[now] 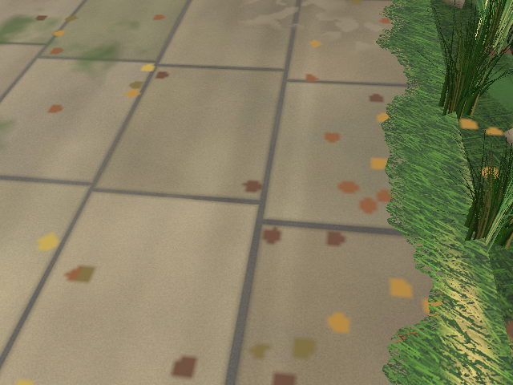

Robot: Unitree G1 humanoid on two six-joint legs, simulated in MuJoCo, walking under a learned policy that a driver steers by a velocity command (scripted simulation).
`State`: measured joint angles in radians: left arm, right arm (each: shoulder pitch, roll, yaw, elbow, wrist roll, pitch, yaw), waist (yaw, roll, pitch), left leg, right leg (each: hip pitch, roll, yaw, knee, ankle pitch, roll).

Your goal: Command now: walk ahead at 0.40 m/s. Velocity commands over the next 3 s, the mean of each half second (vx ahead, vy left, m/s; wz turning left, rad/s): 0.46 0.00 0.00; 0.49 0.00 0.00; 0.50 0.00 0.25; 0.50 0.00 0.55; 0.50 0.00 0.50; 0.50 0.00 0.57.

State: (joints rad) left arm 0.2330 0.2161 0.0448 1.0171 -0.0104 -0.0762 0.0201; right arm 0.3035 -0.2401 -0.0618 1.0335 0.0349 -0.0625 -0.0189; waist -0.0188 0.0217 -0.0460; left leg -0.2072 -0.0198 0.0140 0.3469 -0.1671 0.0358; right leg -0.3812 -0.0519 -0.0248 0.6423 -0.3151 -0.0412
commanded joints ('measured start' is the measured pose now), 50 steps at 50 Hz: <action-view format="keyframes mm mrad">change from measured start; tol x32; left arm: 1 180 51 19 37 1 1 -2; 32 367 -4 -21 10 -2 -48 -25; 50 -285 53 15 -222 -9 -20 -34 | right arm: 1 -106 -131 -24 -78 12 -6 -6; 25 -530 -21 24 -260 1 -49 70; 31 138 -281 -71 -108 -36 -44 43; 50 104 -139 -4 -21 -19 -37 16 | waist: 1 113 64 60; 4 142 -340 107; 26 105 -134 201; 32 -111 217 -438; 50 -52 21 136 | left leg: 1 -308 196 -193 -116 -458 139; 6 -791 86 -120 788 -162 94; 26 -541 67 37 184 141 37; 30 222 43 8 190 147 148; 32 731 451 -780 -11 -27 361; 38 6 231 -188 -175 212 200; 50 166 226 -80 -209 221 165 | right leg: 1 272 55 -70 -79 17 -13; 5 356 -380 775 -570 -632 -230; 12 323 -159 234 -537 130 -107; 25 523 -210 107 -486 429 -123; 29 490 -180 46 -160 1034 -79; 30 301 -144 32 76 944 -48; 32 -264 114 146 733 -225 19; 33 -359 43 179 808 -190 -5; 50 -304 -51 24 -44 409 12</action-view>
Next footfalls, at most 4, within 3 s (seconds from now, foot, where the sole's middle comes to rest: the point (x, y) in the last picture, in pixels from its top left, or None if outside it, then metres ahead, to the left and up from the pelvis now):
0.06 right None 0.08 -0.12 -0.78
0.60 left None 0.44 0.11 -0.78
1.14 right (316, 313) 0.76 -0.12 -0.78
1.72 left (219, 249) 1.01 0.17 -0.78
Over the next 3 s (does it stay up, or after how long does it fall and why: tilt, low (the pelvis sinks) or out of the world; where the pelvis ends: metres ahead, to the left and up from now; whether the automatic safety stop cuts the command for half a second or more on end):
stays up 1.42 0.45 0.00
